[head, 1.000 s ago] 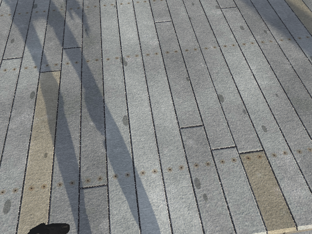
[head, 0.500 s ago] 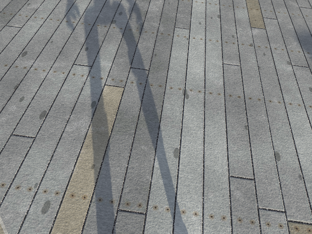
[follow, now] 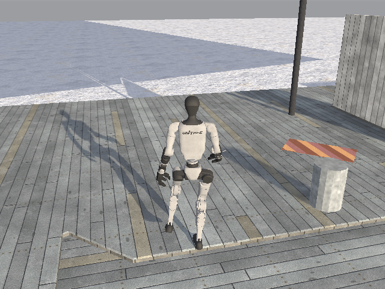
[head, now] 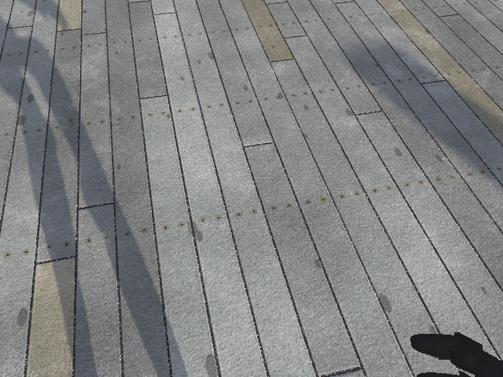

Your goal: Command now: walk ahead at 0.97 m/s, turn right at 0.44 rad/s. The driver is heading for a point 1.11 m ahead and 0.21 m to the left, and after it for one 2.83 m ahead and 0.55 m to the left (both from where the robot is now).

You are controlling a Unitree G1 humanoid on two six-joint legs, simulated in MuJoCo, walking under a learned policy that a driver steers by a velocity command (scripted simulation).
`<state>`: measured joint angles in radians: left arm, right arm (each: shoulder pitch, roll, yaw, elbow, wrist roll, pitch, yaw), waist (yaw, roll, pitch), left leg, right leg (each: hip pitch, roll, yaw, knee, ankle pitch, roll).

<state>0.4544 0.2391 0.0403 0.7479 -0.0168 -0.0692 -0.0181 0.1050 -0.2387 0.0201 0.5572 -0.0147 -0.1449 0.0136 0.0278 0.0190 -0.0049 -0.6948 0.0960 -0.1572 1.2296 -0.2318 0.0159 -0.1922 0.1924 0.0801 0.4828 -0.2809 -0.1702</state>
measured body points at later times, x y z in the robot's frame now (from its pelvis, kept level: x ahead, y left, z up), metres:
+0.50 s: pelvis +0.46 +0.12 +0.01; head +0.47 +0.13 +0.46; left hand +0.64 +0.39 -0.05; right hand +0.49 -0.14 -0.11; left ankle +0.41 +0.16 -0.73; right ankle +0.62 -0.04 -0.66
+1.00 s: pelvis +0.85 +0.18 +0.01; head +0.89 +0.20 +0.46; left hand +0.76 +0.46 -0.11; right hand +1.17 +0.04 -0.03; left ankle +0.97 +0.35 -0.69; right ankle +0.89 +0.08 -0.73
